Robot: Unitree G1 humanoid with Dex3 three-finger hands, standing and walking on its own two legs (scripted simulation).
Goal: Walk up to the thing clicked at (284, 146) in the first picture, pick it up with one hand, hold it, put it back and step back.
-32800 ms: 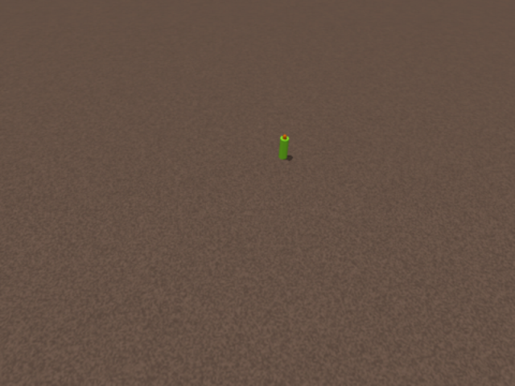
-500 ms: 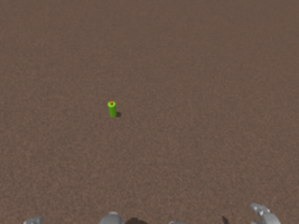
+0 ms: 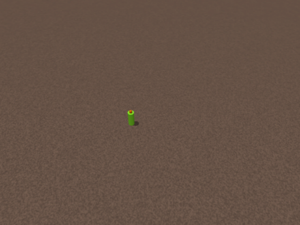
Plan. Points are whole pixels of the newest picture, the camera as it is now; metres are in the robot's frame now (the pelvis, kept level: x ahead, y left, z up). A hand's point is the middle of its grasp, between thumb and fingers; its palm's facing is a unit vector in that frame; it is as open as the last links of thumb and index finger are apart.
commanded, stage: step back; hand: left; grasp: from the side
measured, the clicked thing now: (131, 117) +1.06 +0.17 -0.68
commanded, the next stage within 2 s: stand in 0.82 s
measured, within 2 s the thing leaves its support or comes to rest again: neither
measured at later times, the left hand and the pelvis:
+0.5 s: hand out of the picture +0.09 +0.27 -0.15, palm faces +0.02 -0.93 -0.37, open 7.3 cm; pelvis +0.02 +0.00 +0.00, yaw +1 degrees
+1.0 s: hand out of the picture +0.15 +0.26 -0.13, palm faces -0.04 -0.94 -0.34, open 7.3 cm; pelvis +0.04 +0.01 +0.02, yaw -1 degrees
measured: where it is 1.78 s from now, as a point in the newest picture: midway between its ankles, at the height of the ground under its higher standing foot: outside the picture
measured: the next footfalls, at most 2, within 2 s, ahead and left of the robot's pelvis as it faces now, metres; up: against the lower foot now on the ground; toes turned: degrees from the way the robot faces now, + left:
left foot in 0.46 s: +0.08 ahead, +0.14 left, +0.00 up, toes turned +0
